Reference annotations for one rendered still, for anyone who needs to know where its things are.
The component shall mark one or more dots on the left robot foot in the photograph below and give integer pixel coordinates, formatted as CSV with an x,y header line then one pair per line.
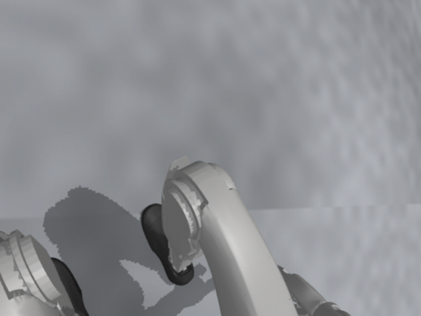
x,y
73,290

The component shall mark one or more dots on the right robot arm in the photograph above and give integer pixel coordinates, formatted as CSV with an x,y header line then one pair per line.
x,y
329,309

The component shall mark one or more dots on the right robot hand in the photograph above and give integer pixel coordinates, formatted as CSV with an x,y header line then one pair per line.
x,y
302,293

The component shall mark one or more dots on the right robot foot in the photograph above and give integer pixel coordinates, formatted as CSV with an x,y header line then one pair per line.
x,y
151,221

